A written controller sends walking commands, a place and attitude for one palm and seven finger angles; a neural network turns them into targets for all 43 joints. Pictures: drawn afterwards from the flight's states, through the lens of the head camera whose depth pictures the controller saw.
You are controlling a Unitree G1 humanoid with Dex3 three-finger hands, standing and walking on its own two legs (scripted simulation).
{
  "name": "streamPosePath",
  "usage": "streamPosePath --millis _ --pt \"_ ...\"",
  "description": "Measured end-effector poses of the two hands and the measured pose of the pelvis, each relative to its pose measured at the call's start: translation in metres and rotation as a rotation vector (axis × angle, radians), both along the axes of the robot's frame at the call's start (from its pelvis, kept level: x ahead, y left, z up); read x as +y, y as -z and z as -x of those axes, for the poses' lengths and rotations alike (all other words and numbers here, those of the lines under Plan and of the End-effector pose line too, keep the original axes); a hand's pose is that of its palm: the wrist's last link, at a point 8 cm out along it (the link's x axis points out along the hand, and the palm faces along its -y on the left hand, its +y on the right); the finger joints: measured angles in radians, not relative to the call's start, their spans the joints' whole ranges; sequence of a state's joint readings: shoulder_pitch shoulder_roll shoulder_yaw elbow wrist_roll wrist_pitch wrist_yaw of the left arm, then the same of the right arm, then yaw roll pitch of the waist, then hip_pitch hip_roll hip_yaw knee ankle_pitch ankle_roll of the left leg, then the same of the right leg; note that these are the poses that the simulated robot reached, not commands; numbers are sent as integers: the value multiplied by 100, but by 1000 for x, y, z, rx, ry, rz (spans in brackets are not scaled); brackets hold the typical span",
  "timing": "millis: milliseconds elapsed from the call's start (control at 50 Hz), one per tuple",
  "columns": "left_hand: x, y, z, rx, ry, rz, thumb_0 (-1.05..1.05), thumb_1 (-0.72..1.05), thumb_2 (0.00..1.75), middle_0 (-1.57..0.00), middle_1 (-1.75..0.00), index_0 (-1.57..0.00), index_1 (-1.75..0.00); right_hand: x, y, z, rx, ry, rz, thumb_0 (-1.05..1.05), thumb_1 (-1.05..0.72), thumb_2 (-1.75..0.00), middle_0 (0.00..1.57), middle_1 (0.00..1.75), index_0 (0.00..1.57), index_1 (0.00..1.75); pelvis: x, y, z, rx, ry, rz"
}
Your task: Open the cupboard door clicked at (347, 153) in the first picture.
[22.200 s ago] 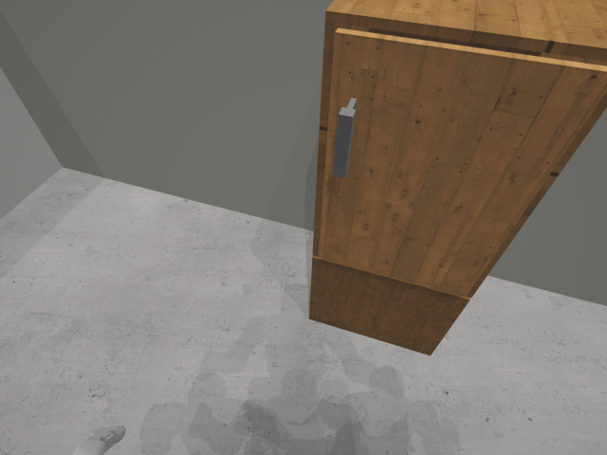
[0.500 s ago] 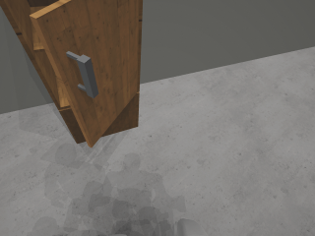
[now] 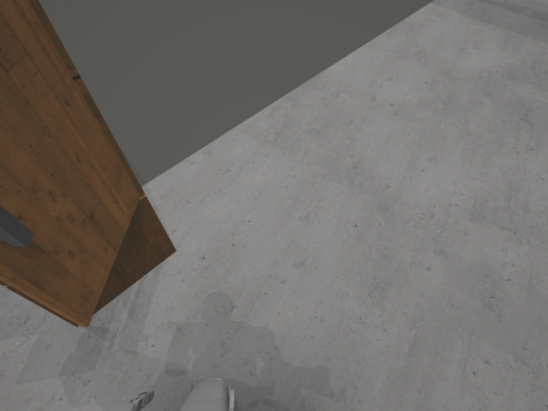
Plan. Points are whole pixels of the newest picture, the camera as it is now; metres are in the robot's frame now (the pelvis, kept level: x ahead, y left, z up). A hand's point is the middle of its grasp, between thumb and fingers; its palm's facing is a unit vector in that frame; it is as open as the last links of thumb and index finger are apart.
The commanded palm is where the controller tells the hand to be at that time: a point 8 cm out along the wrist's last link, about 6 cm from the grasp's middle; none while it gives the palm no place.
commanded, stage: walk to a spot facing it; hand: left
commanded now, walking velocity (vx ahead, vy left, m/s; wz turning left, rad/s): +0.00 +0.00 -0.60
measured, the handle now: out of the picture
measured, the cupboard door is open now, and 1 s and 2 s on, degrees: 40 40 40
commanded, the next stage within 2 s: turn to face it in 1.92 s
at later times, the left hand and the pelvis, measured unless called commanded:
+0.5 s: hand (163, 395) +0.16 +0.20 -0.17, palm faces -0.27 -0.94 -0.21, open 7.4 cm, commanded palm none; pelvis +0.03 +0.02 +0.00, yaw -18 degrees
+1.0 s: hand (220, 338) +0.26 +0.12 -0.19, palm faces -0.46 -0.88 -0.15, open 7.4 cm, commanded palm none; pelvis +0.18 -0.05 -0.01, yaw -32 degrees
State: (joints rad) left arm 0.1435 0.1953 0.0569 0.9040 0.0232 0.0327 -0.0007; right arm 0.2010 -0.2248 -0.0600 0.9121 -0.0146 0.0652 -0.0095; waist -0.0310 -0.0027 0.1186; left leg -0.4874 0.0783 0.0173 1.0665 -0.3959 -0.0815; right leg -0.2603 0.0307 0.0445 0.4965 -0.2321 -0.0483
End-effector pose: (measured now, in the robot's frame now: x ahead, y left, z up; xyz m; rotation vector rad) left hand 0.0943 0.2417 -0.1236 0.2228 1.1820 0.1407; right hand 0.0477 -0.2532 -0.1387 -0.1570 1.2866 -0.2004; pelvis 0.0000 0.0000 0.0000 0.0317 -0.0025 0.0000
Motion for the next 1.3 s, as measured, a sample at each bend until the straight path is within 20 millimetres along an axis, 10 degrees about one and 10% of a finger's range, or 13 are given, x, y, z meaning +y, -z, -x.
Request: streamPosePath --millis 200,360,640,920,1060,1300 --pt "26 28 6 90 23 45 0 90 89 -20 -30 -21 -30 23 -10 -28 -123 37 63 1 -91 -90 20 30 20 30 28 11 -11 40 101 45" --pt "38 25 -24 115 110 45 0 91 89 -20 -30 -20 -30 39 -22 3 -73 100 76 0 -90 -90 20 30 20 30 34 1 -19 26 212 52" --pt "-48 9 -126 -37 365 -1 0 91 89 -20 -30 -20 -30 2 21 86 69 368 -22 1 -90 -90 20 30 20 30 -11 18 -45 11 386 38" --pt "-77 19 -148 208 422 26 0 90 89 -20 -30 -21 -30 -56 -21 -47 -144 435 59 1 -91 -90 20 30 19 30 -44 0 -135 26 532 27" --pt "-84 50 -227 266 469 30 0 90 89 -20 -30 -21 -30 -61 -15 -117 -207 457 132 1 -91 -90 20 30 20 30 -50 20 -208 22 611 49" --pt "-205 10 -426 25 705 54 0 91 89 -19 -30 -20 -30 13 -12 -78 74 746 -52 0 -90 -90 20 30 20 30 -94 -4 -293 28 745 24"
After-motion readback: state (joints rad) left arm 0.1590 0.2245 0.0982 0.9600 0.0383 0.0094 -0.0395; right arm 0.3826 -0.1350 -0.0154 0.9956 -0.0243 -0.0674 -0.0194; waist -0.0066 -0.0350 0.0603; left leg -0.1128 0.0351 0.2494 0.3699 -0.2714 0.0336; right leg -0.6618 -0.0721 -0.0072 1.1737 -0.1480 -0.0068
